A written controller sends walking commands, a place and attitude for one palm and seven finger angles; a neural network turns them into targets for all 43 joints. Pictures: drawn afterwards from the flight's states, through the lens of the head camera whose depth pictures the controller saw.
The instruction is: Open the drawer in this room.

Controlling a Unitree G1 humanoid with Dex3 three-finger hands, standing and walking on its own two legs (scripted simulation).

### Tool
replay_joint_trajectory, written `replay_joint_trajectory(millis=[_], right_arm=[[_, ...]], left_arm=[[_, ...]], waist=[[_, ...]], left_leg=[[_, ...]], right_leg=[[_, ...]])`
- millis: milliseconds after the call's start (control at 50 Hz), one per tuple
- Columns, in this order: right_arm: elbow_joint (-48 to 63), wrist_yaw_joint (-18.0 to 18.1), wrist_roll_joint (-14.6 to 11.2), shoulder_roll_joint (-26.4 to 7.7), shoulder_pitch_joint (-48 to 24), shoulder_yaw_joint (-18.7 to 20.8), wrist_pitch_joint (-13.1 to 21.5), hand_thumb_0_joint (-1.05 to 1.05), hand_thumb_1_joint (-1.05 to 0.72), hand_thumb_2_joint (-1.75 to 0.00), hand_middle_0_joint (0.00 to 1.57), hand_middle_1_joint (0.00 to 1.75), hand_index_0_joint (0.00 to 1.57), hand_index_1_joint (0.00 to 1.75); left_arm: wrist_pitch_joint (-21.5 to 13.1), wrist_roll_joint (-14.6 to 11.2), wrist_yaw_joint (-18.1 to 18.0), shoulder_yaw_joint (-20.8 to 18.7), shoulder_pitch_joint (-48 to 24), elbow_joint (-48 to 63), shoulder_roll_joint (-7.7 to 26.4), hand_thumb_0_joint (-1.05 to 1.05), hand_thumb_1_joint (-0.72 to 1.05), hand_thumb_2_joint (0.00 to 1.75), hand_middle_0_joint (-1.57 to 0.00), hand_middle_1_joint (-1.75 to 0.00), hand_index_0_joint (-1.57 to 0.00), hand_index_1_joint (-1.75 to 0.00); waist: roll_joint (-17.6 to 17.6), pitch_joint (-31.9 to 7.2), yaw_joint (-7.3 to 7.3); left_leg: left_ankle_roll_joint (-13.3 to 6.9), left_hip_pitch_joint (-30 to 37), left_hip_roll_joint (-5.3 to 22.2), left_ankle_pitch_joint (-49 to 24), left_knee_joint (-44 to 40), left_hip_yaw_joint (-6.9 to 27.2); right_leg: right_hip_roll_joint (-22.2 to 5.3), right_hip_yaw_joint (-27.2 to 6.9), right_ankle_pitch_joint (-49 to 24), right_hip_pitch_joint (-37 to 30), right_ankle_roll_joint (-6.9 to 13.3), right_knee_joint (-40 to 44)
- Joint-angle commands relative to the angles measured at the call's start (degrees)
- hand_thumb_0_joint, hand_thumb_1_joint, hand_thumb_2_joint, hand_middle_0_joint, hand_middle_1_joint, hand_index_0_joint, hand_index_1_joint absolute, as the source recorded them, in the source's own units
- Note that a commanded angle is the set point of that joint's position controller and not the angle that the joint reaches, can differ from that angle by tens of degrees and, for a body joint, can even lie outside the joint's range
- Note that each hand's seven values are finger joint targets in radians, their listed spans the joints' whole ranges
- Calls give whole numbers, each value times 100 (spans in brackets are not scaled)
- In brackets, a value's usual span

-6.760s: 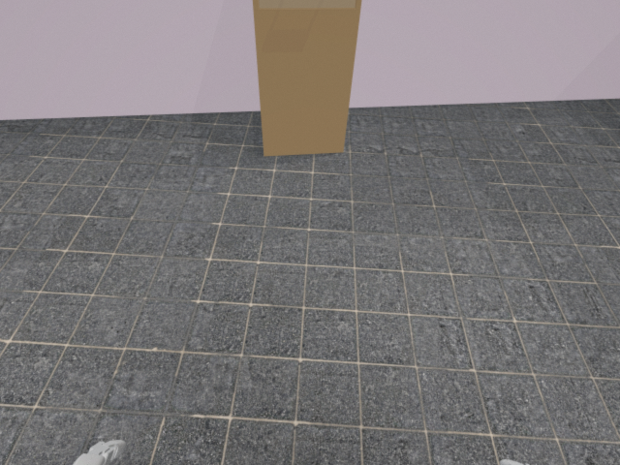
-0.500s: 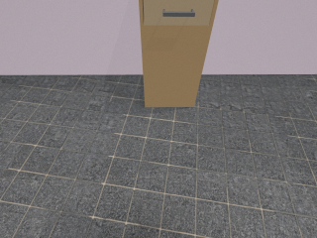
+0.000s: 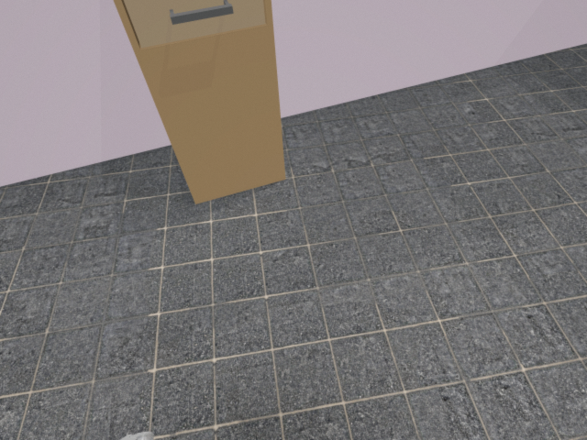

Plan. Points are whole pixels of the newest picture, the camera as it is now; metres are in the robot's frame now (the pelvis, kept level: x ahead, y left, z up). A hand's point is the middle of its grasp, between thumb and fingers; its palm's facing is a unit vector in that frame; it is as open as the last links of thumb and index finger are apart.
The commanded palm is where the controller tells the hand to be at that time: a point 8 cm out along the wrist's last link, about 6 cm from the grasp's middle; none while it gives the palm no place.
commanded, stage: walk to a spot facing it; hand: left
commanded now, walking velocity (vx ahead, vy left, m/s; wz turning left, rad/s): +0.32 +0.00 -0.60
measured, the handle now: (200, 11) +1.17 +0.32 +0.04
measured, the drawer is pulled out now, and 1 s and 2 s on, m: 0.00 0.00 0.00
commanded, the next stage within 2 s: turn to face it in 1.10 s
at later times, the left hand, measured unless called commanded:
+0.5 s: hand (179, 410) +0.19 +0.22 -0.19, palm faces -0.17 -0.97 -0.14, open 7.4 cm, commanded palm none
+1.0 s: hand (309, 220) +0.57 +0.00 -0.16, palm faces -0.59 -0.80 -0.12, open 7.4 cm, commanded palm none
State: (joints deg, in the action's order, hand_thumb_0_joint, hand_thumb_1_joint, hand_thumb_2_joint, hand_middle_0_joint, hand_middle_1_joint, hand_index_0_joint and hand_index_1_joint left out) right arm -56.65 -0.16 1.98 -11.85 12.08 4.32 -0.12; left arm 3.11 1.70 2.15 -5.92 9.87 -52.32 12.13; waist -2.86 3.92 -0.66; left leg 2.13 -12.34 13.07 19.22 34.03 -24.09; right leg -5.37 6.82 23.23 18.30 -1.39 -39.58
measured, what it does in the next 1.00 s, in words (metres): walks ahead, turning right: right foot, then left foot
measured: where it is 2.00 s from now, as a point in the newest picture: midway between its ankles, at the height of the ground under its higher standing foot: (369, 331)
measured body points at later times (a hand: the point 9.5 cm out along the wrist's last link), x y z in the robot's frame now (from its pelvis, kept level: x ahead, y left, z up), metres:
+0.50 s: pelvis +0.17 +0.03 +0.00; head +0.21 +0.06 +0.44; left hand +0.20 +0.27 -0.18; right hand +0.24 -0.24 -0.11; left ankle +0.24 +0.10 -0.73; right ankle +0.02 -0.10 -0.65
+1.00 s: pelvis +0.35 -0.05 -0.01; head +0.40 -0.07 +0.44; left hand +0.60 +0.05 -0.15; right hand +0.13 -0.14 -0.14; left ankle +0.24 +0.10 -0.73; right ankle +0.40 -0.19 -0.71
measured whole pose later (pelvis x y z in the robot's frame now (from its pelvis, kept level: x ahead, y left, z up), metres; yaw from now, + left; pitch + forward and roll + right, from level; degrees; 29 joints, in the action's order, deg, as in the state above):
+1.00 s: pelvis +0.35 -0.05 -0.01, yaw -31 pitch +1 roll -1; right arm -63.5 0.7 1.5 -7.0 30.4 1.3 3.4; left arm 1.1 1.6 3.1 -3.2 1.4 -52.8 9.6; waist 0.2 6.4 -4.7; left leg 2.8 6.2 6.6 27.3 23.6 -24.8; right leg -1.8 9.8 12.8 30.3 2.7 -40.6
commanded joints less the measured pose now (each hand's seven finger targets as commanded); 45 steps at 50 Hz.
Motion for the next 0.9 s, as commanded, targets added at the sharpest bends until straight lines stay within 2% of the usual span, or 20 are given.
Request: replay_joint_trajectory(millis=[0,20,40,80,120,140,240,300,340,360,380,400,420,440,480,520,560,720,820,880], right_arm=[[928,-62,-64,-369,-620,42,35,0,-90,-90,20,30,20,30],[1232,-68,-50,-487,-1146,-19,9,0,-90,-90,20,30,20,30],[1240,-91,-62,-506,-1242,6,12,0,-90,-90,20,30,20,30],[1118,-91,-35,-565,-1146,36,94,0,-90,-90,20,30,20,30],[891,-114,-23,-533,-708,58,104,0,-90,-90,20,30,20,30],[849,-124,-27,-503,-675,51,95,0,-90,-90,20,30,20,30],[1011,-146,-77,-394,-984,-17,156,0,-90,-90,20,30,20,30],[1073,-128,-105,-371,-1078,-53,258,0,-90,-90,20,30,20,30],[874,-70,-107,-478,-474,-27,341,0,-90,-90,20,30,20,30],[619,2,-93,-707,280,24,387,0,-90,-90,20,30,20,30],[347,90,-29,-1281,1201,164,437,0,-90,-90,20,30,20,30],[224,113,-4,-1826,1769,256,439,0,-90,-90,20,30,20,30],[257,119,-47,-1784,1673,192,324,0,-90,-90,20,30,20,30],[301,133,-20,-1363,1133,124,347,0,-90,-90,20,30,20,30],[456,132,-31,-778,503,-65,412,0,-90,-90,20,30,20,30],[320,154,-75,-530,472,-116,495,0,-90,-90,20,30,20,30],[241,167,-95,-456,646,-116,531,0,-90,-90,20,30,20,30],[-182,199,-105,-365,1543,-103,573,0,-90,-90,20,30,20,30],[-413,202,-33,-417,2083,-110,537,0,-90,-90,20,30,20,30],[-466,193,-23,-474,2103,-95,487,0,-90,-90,20,30,20,30]], left_arm=[[-381,45,-167,-225,1657,-142,1495,0,90,90,-20,-30,-20,-30],[-347,-52,-290,-208,1960,-169,1578,0,90,90,-20,-30,-20,-30],[-386,-66,-340,-177,1733,-118,1455,0,90,90,-20,-30,-20,-30],[-497,-49,-314,-86,1165,-11,1131,0,90,90,-20,-30,-20,-30],[-575,-19,-288,-22,783,63,982,0,90,90,-20,-30,-20,-30],[-613,-26,-260,-6,858,35,975,0,90,90,-20,-30,-20,-30],[-671,-26,-242,30,1233,-239,1028,0,90,90,-20,-30,-20,-30],[-641,-7,-252,29,1132,-299,1022,0,90,90,-20,-30,-20,-30],[-626,-33,-254,5,893,-311,1037,0,90,90,-20,-30,-20,-30],[-621,-67,-237,-1,755,-292,970,0,90,90,-20,-30,-20,-30],[-605,-123,-191,22,864,-254,677,0,90,90,-20,-30,-20,-30],[-585,-161,-130,118,1133,-161,358,0,90,90,-20,-30,-20,-30],[-560,-103,-155,118,832,-76,485,0,90,90,-20,-30,-20,-30],[-523,-51,-162,79,686,-159,479,0,90,90,-20,-30,-20,-30],[-464,-5,-40,64,551,-236,403,0,90,90,-20,-30,-20,-30],[-364,8,-8,90,813,-346,180,0,90,90,-20,-30,-20,-30],[-253,13,-22,78,902,-344,127,0,90,90,-20,-30,-20,-30],[-168,32,34,114,-253,104,98,0,90,90,-20,-30,-20,-30],[-226,7,89,228,-1265,404,6,0,90,90,-20,-30,-20,-30],[-278,-12,90,265,-1481,497,-71,0,90,90,-20,-30,-20,-30]], waist=[[3005,-363,953],[2447,-213,1040],[1608,9,865],[1394,47,539],[1137,-170,216],[995,-128,214],[988,-56,298],[1097,-52,304],[924,-273,-1],[511,-573,-346],[-650,-1295,-681],[-2188,-1687,-702],[-1532,-1217,-700],[-1327,-689,-475],[-577,141,-112],[-521,54,134],[-556,-94,202],[-180,142,-33],[-231,437,-355],[-434,531,-364]], left_leg=[[165,-2901,-380,2184,2659,802],[183,-3455,-516,1906,3399,1608],[143,-3564,-348,1260,3576,1987],[167,-3368,-300,486,3494,2180],[253,-2653,-408,96,2917,2059],[286,-2490,-486,-95,2740,1969],[269,-2345,-660,-447,1681,1914],[157,-1603,-777,-315,700,1938],[105,-344,-961,-619,-124,1850],[76,782,-989,-888,-573,1868],[-128,2092,-49,-610,-921,2892],[-601,2766,1532,-564,-1567,4868],[-877,2056,1698,96,-1886,5215],[-686,1347,1523,652,-2221,4865],[-475,267,982,248,-2324,3729],[-188,90,596,-805,-2209,2725],[-186,167,503,-1237,-2235,2233],[-480,1364,711,-2556,-2176,1677],[-734,1850,810,-3120,-2098,1375],[-702,1938,762,-3975,-1914,888]], right_leg=[[-1407,-2929,297,-2098,881,2548],[-1940,-3953,-71,-1940,1336,2929],[-1850,-3565,-221,-1877,1420,2834],[-1401,-2871,-930,-1697,1232,2547],[-997,-1998,-1715,-1393,1044,2403],[-858,-1819,-2015,-1257,1005,2407],[-779,-1887,-2119,-1410,1079,2517],[-804,-1983,-2143,-1212,1023,2330],[-638,-1868,-2197,-791,866,1833],[-293,-1626,-2433,-397,699,982],[265,-1190,-1527,274,441,-534],[874,-600,1120,1501,152,-2407],[568,-1046,1089,1687,250,-3070],[336,-1104,565,1851,242,-3517],[10,-963,-421,1696,197,-3506],[37,-841,-927,1385,118,-3422],[58,-835,-1199,1482,51,-3489],[-123,-558,-1590,2801,-79,-2771],[-81,-98,-1370,2738,41,-1328],[137,216,-1198,2314,229,-495]])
